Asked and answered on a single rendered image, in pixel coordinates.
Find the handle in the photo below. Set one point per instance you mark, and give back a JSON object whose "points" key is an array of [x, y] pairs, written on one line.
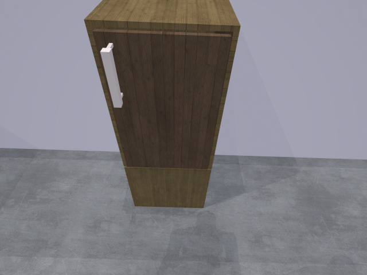
{"points": [[111, 74]]}

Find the cupboard door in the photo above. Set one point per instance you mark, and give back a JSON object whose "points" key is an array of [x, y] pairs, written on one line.
{"points": [[171, 84]]}

